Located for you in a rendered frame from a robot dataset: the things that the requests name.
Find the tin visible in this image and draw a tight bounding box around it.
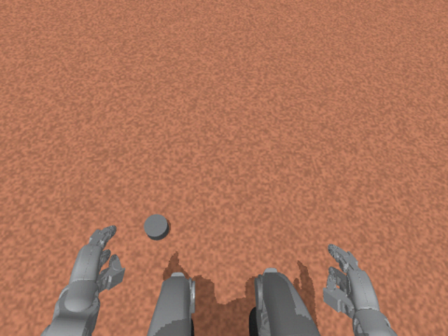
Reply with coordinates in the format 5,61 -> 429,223
144,214 -> 169,240

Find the left robot arm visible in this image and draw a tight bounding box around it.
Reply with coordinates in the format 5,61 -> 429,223
41,280 -> 100,336

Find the right robot arm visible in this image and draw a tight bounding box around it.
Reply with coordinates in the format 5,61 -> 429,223
352,309 -> 397,336

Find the left robot hand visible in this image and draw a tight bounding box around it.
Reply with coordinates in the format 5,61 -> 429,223
69,225 -> 125,293

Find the right robot hand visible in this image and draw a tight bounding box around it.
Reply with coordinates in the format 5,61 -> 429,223
323,244 -> 380,320

